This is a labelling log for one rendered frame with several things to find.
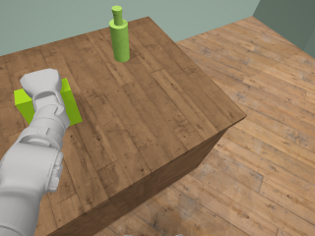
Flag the left robot upper arm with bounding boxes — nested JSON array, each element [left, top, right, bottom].
[[0, 143, 64, 236]]

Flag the robot left forearm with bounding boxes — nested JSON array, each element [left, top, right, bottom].
[[0, 88, 71, 180]]

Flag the left robot hand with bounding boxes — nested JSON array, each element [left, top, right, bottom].
[[20, 68, 62, 98]]

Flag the table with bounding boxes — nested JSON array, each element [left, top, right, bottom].
[[0, 16, 247, 236]]

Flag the sponge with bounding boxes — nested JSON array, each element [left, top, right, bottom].
[[14, 78, 83, 126]]

